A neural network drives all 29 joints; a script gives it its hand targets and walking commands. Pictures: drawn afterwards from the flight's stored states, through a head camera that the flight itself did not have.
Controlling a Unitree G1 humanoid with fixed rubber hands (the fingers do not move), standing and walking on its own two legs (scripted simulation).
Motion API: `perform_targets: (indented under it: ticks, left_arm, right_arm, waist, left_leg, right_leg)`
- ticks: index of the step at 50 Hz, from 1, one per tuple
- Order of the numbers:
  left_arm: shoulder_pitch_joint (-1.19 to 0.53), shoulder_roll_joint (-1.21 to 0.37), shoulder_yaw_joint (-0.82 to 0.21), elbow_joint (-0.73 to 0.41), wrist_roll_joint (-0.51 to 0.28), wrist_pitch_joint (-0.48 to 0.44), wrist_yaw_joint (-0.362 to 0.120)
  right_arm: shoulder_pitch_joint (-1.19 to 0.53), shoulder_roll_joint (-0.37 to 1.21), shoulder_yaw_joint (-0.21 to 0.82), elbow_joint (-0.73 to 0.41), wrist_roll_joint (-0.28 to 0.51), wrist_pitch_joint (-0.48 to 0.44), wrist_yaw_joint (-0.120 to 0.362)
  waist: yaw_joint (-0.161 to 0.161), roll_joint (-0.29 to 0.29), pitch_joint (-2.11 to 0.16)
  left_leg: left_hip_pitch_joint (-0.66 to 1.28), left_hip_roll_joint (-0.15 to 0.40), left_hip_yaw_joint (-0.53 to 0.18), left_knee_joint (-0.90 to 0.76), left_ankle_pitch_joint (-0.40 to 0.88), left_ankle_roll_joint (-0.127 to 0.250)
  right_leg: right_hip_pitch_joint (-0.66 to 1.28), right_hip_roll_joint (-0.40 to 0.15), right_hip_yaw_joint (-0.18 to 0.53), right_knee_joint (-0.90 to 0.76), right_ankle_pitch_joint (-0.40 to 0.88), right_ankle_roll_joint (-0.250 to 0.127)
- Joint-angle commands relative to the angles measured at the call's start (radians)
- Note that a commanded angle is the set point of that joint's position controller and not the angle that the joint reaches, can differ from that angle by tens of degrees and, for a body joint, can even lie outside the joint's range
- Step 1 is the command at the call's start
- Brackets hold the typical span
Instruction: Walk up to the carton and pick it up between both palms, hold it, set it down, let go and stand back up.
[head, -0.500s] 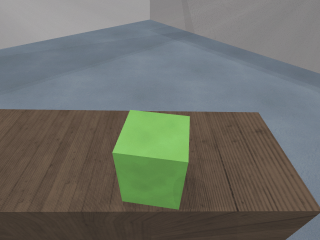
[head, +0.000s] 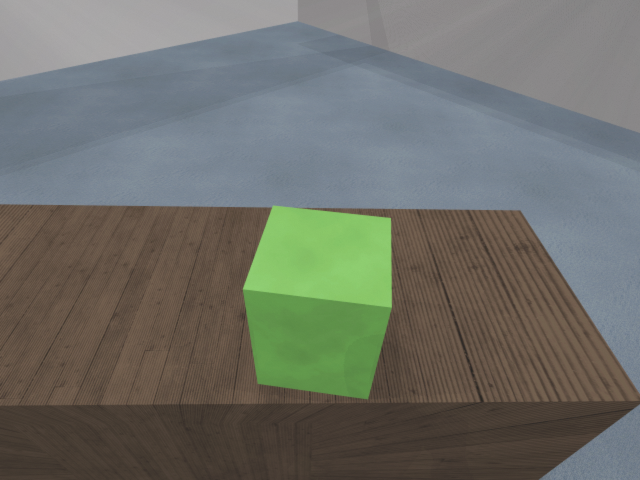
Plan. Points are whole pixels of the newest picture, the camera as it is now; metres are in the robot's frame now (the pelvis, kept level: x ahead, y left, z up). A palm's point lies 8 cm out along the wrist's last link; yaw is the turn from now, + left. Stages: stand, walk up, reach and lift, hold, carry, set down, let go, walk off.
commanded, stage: stand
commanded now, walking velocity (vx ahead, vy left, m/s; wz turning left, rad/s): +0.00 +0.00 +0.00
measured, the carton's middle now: (321, 304) +0.41 +0.00 -0.01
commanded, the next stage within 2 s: none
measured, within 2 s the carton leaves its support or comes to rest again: neither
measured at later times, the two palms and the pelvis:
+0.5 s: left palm out of the picture +0.06 +0.29 -0.12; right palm out of the picture +0.05 -0.28 -0.12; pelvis +0.00 +0.01 +0.00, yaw +0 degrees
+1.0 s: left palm out of the picture +0.07 +0.29 -0.12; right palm out of the picture +0.06 -0.28 -0.12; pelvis +0.01 +0.01 +0.00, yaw +0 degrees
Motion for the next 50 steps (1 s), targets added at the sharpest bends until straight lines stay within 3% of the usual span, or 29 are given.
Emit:
perform_targets:
  ticks: [1,5,9,14,18,20,23,25,26,27,28,29,31,34,37,39,45,46,49,50]
  left_arm:
    - [-0.068,0.221,0.043,-0.068,-0.001,-0.025,0.014]
    - [-0.057,0.229,0.038,-0.060,0.003,-0.025,0.014]
    - [-0.054,0.227,0.035,-0.055,-0.002,-0.027,0.016]
    - [-0.079,0.226,0.033,-0.058,-0.003,-0.018,0.014]
    - [-0.063,0.231,0.033,-0.048,-0.002,-0.019,0.016]
    - [-0.070,0.228,0.034,-0.056,0.002,-0.019,0.018]
    - [-0.069,0.224,0.029,-0.052,-0.005,-0.020,0.018]
    - [-0.076,0.236,0.031,-0.050,0.000,-0.022,0.021]
    - [-0.059,0.230,0.029,-0.038,-0.004,-0.020,0.019]
    - [-0.070,0.229,0.027,-0.042,-0.006,-0.019,0.020]
    - [-0.072,0.241,0.032,-0.044,-0.008,-0.020,0.020]
    - [-0.073,0.227,0.029,-0.046,-0.009,-0.023,0.020]
    - [-0.084,0.227,0.027,-0.047,-0.002,-0.019,0.020]
    - [-0.097,0.234,0.029,-0.047,0.002,-0.018,0.019]
    - [-0.099,0.233,0.022,-0.048,0.000,-0.023,0.015]
    - [-0.079,0.229,0.028,-0.045,-0.003,-0.023,0.017]
    - [-0.069,0.228,0.027,-0.038,-0.003,-0.019,0.015]
    - [-0.082,0.225,0.024,-0.034,-0.001,-0.019,0.019]
    - [-0.094,0.234,0.028,-0.044,-0.005,-0.015,0.020]
    - [-0.081,0.239,0.027,-0.040,0.003,-0.015,0.021]
  right_arm:
    - [-0.074,-0.234,-0.040,-0.061,0.006,-0.026,-0.014]
    - [-0.056,-0.239,-0.041,-0.047,0.006,-0.023,-0.016]
    - [-0.058,-0.230,-0.040,-0.034,0.007,-0.020,-0.016]
    - [-0.080,-0.246,-0.043,-0.032,0.012,-0.021,-0.018]
    - [-0.088,-0.247,-0.041,-0.030,0.007,-0.019,-0.017]
    - [-0.083,-0.247,-0.043,-0.028,0.011,-0.019,-0.017]
    - [-0.085,-0.255,-0.044,-0.023,0.011,-0.018,-0.019]
    - [-0.099,-0.256,-0.047,-0.030,0.012,-0.017,-0.017]
    - [-0.092,-0.256,-0.043,-0.025,0.015,-0.017,-0.017]
    - [-0.089,-0.255,-0.045,-0.030,0.016,-0.017,-0.016]
    - [-0.080,-0.235,-0.037,-0.023,0.015,-0.021,-0.015]
    - [-0.094,-0.236,-0.036,-0.030,0.013,-0.021,-0.014]
    - [-0.091,-0.249,-0.039,-0.028,0.014,-0.018,-0.016]
    - [-0.103,-0.240,-0.037,-0.029,0.015,-0.017,-0.015]
    - [-0.107,-0.248,-0.038,-0.033,0.015,-0.021,-0.016]
    - [-0.090,-0.252,-0.037,-0.025,0.014,-0.017,-0.016]
    - [-0.099,-0.255,-0.037,-0.026,0.015,-0.020,-0.021]
    - [-0.105,-0.257,-0.042,-0.029,0.018,-0.020,-0.018]
    - [-0.098,-0.240,-0.033,-0.030,0.017,-0.019,-0.020]
    - [-0.098,-0.236,-0.032,-0.029,0.017,-0.017,-0.021]
  waist:
    - [0.001,0.002,0.016]
    - [-0.008,-0.014,-0.006]
    - [-0.008,0.018,-0.018]
    - [-0.001,-0.022,-0.011]
    - [-0.006,0.026,-0.015]
    - [-0.007,-0.020,-0.022]
    - [-0.003,0.001,-0.004]
    - [-0.008,-0.014,0.000]
    - [-0.005,0.009,-0.007]
    - [-0.015,-0.006,-0.015]
    - [-0.006,-0.019,-0.023]
    - [-0.001,0.013,-0.011]
    - [-0.007,-0.022,0.006]
    - [-0.015,0.006,0.004]
    - [-0.012,-0.021,-0.018]
    - [-0.003,0.008,-0.034]
    - [0.002,-0.007,-0.055]
    - [-0.003,-0.032,-0.026]
    - [-0.007,0.012,-0.019]
    - [-0.009,-0.004,-0.022]
  left_leg:
    - [-0.006,0.175,-0.201,-0.117,0.018,0.006]
    - [0.022,0.173,-0.196,-0.110,0.032,0.002]
    - [0.029,0.169,-0.191,-0.104,0.093,0.002]
    - [0.025,0.170,-0.197,-0.118,0.043,-0.008]
    - [0.022,0.166,-0.191,-0.121,0.038,-0.008]
    - [0.033,0.172,-0.188,-0.109,0.094,-0.008]
    - [0.037,0.171,-0.188,-0.121,0.101,-0.021]
    - [0.044,0.171,-0.191,-0.114,0.119,-0.010]
    - [0.040,0.173,-0.182,-0.106,0.111,-0.012]
    - [0.046,0.167,-0.186,-0.124,0.117,-0.020]
    - [0.038,0.166,-0.185,-0.111,0.122,-0.005]
    - [0.034,0.163,-0.180,-0.103,0.113,-0.003]
    - [0.031,0.167,-0.183,-0.110,0.104,-0.004]
    - [0.036,0.167,-0.180,-0.110,0.104,-0.005]
    - [0.047,0.165,-0.176,-0.105,0.123,-0.010]
    - [0.058,0.168,-0.167,-0.098,0.165,-0.019]
    - [0.067,0.169,-0.171,-0.097,0.161,-0.012]
    - [0.054,0.168,-0.175,-0.105,0.152,-0.009]
    - [0.054,0.174,-0.170,-0.105,0.187,-0.018]
    - [0.065,0.169,-0.179,-0.111,0.162,-0.025]
  right_leg:
    - [-0.105,-0.120,0.115,-0.078,0.054,-0.032]
    - [-0.106,-0.122,0.113,-0.079,0.066,-0.035]
    - [-0.086,-0.128,0.118,-0.076,0.082,-0.034]
    - [-0.092,-0.124,0.113,-0.079,0.061,-0.033]
    - [-0.086,-0.124,0.121,-0.085,0.074,-0.030]
    - [-0.086,-0.128,0.113,-0.082,0.088,-0.031]
    - [-0.093,-0.128,0.107,-0.076,0.088,-0.028]
    - [-0.103,-0.131,0.107,-0.078,0.102,-0.034]
    - [-0.089,-0.132,0.113,-0.086,0.101,-0.032]
    - [-0.086,-0.131,0.111,-0.078,0.110,-0.033]
    - [-0.072,-0.137,0.118,-0.081,0.102,-0.031]
    - [-0.082,-0.138,0.121,-0.088,0.092,-0.032]
    - [-0.100,-0.133,0.111,-0.084,0.091,-0.034]
    - [-0.106,-0.133,0.113,-0.091,0.090,-0.035]
    - [-0.090,-0.134,0.113,-0.091,0.110,-0.033]
    - [-0.075,-0.135,0.116,-0.088,0.138,-0.028]
    - [-0.051,-0.136,0.109,-0.084,0.146,-0.029]
    - [-0.071,-0.135,0.109,-0.079,0.132,-0.032]
    - [-0.074,-0.137,0.117,-0.088,0.144,-0.027]
    - [-0.073,-0.127,0.098,-0.084,0.134,-0.027]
